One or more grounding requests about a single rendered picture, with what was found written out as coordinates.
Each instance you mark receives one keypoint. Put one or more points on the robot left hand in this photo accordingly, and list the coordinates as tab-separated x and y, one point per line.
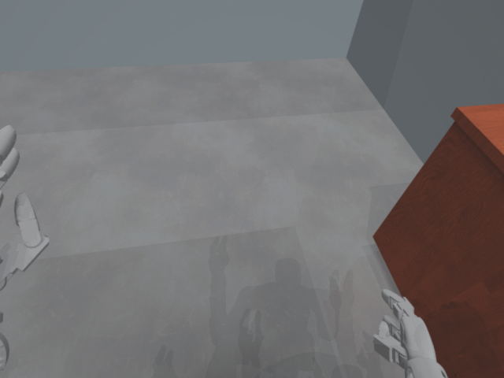
19	253

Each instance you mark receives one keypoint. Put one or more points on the counter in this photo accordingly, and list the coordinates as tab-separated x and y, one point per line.
443	243

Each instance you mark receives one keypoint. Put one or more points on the robot right hand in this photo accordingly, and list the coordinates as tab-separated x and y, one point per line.
411	336

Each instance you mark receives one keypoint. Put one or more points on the right robot forearm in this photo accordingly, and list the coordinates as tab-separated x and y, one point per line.
424	368

